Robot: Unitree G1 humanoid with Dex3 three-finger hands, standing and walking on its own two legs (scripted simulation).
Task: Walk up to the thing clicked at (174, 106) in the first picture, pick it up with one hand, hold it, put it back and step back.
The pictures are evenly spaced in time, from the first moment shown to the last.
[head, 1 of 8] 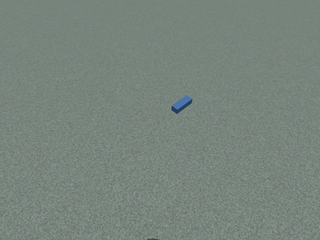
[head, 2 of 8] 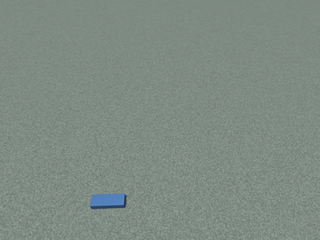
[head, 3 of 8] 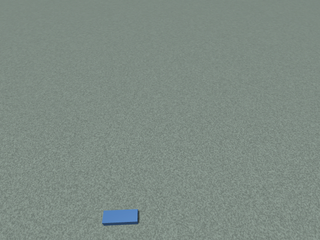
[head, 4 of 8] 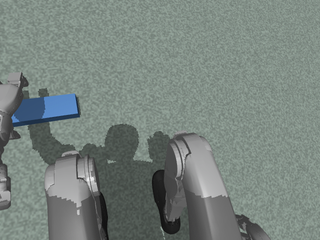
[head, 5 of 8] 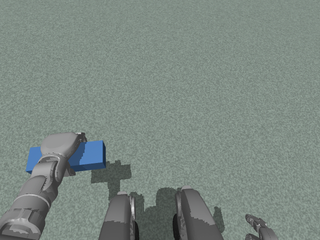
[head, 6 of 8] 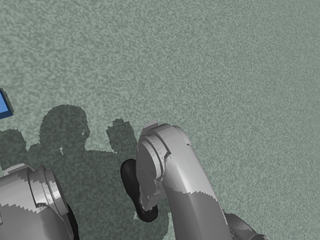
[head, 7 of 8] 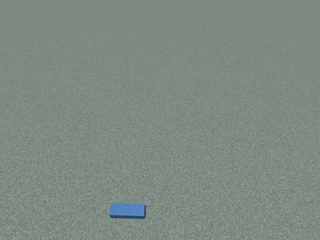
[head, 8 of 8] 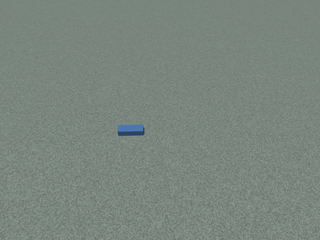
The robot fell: no
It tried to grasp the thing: yes
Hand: left
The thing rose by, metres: 0.68
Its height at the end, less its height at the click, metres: +0.00
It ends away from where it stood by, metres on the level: 0.01
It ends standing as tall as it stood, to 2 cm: yes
